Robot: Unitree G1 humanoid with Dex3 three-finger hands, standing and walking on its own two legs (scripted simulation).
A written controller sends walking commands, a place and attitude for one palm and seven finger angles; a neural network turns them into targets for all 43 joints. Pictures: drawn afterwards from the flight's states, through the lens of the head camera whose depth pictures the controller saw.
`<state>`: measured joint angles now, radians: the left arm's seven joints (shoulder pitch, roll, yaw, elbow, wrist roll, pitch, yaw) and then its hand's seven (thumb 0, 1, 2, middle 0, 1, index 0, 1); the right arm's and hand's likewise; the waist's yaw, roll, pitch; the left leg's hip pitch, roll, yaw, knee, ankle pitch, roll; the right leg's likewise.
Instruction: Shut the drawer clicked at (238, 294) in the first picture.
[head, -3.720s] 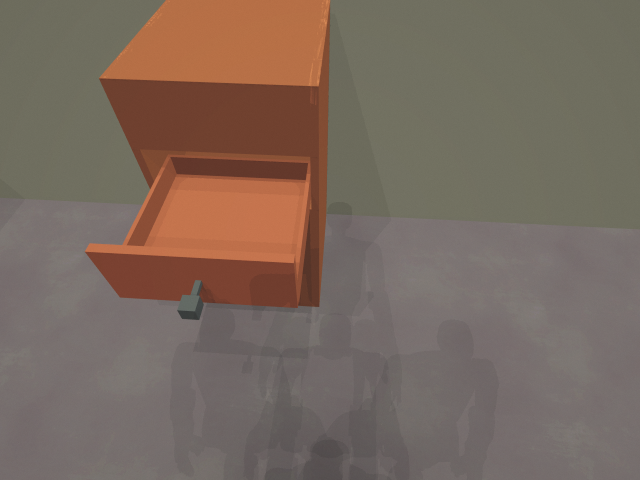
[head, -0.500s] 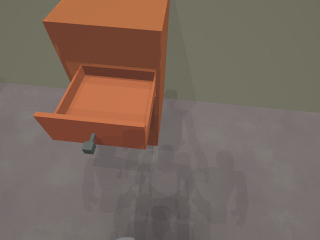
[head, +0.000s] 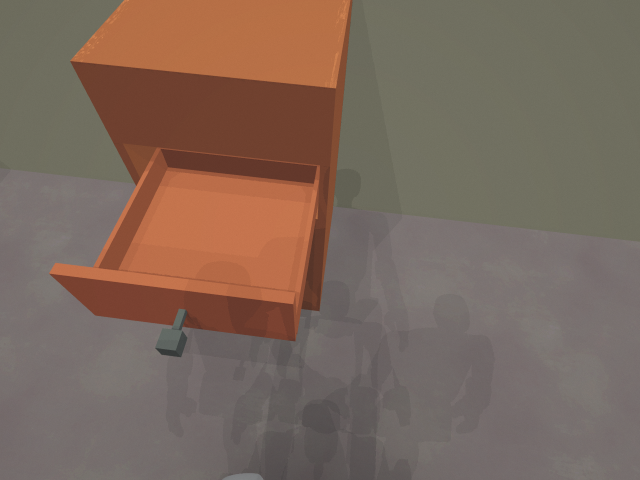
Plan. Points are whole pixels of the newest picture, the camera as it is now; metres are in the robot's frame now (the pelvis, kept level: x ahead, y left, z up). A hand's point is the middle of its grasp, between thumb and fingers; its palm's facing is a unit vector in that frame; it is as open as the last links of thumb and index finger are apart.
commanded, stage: come to a stop and stand still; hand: left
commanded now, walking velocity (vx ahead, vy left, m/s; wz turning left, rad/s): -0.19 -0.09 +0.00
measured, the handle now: (175, 332) +0.33 +0.26 -0.16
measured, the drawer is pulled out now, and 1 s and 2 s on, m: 0.30 0.30 0.30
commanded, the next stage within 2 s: look again from close up in 0.82 s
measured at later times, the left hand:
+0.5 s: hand out of the picture +0.06 +0.18 -0.17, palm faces +0.01 -0.97 -0.24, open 7.3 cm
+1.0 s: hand out of the picture -0.03 +0.16 -0.16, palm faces +0.00 -0.97 -0.22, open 7.3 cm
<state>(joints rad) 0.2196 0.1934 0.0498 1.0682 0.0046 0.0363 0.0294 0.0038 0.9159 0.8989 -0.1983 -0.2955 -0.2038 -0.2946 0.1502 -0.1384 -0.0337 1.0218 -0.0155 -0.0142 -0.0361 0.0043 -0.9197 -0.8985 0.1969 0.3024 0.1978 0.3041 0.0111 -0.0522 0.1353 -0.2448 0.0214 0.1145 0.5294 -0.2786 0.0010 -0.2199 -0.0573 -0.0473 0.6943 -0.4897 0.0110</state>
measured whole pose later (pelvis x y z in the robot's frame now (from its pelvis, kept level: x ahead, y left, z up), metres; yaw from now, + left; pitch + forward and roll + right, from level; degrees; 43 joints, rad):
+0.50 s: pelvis +0.00 +0.00 +0.00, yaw +0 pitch +0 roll +1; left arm 0.21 0.17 0.00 0.98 0.01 0.00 0.04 0.00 0.91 0.90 -0.20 -0.30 -0.21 -0.29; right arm 0.22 -0.21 -0.03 0.93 -0.02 0.00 -0.03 0.00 -0.91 -0.90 0.19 0.30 0.20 0.30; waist -0.01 0.02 0.06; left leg -0.22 0.01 0.06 0.58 -0.35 0.00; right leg -0.24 -0.01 -0.05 0.61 -0.36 -0.02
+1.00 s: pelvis -0.02 -0.01 +0.01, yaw -1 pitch +0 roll +2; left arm 0.30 0.15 -0.02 1.11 0.00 -0.01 0.02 0.00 0.91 0.90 -0.20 -0.30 -0.20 -0.29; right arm 0.34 -0.18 0.02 1.11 -0.01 -0.02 -0.02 0.01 -0.92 -0.90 0.20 0.30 0.20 0.30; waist -0.01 0.03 0.03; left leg -0.18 0.01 0.06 0.42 -0.24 -0.01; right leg -0.22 0.00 -0.04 0.50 -0.27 -0.04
